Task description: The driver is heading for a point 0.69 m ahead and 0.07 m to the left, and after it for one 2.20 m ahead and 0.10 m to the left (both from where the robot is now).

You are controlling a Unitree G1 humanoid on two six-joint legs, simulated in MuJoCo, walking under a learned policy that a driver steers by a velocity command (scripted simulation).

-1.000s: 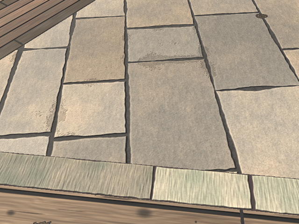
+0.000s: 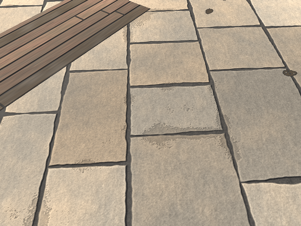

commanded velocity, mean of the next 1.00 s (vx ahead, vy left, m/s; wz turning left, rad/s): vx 0.50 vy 0.00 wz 0.04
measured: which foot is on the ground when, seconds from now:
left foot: up 0.00-0.46, down 0.48-0.92, up 0.94-1.00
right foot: down 0.00-0.48, up 0.50-0.90, down 0.92-1.00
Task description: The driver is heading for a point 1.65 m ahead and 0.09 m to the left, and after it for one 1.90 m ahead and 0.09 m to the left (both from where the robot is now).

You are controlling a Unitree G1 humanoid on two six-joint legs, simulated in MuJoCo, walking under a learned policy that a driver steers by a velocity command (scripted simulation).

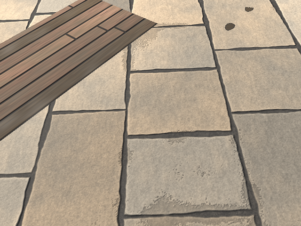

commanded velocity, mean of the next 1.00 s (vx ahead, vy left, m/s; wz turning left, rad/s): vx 0.38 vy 0.00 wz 0.18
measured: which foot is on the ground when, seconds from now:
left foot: up 0.00-0.44, down 0.46-0.96, up 0.98-1.00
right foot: down 0.00-0.48, up 0.50-0.94, down 0.96-1.00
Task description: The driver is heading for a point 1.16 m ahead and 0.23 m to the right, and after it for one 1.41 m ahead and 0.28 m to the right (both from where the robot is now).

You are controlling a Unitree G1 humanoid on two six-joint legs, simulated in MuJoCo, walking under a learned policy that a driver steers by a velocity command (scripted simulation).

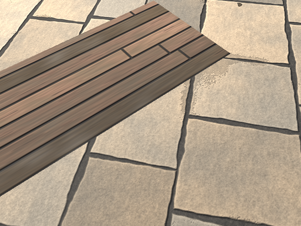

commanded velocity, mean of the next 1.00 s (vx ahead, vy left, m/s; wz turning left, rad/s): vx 0.05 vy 0.00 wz -0.45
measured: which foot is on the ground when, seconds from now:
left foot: up 0.00-0.38, down 0.40-0.82, up 0.84-1.00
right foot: down 0.00-0.40, up 0.42-0.80, down 0.82-1.00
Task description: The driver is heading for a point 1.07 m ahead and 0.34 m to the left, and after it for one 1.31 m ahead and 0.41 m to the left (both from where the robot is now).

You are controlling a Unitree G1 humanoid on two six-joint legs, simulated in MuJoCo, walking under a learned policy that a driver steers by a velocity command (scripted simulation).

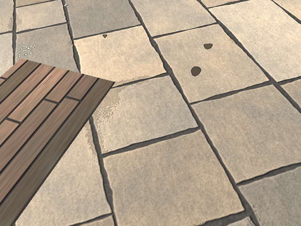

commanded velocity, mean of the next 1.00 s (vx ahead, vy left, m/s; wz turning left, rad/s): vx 0.45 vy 0.00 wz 0.40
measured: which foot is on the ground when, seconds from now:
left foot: up 0.00-0.30, down 0.32-0.84, up 0.86-1.00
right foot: down 0.00-0.34, up 0.36-0.80, down 0.82-1.00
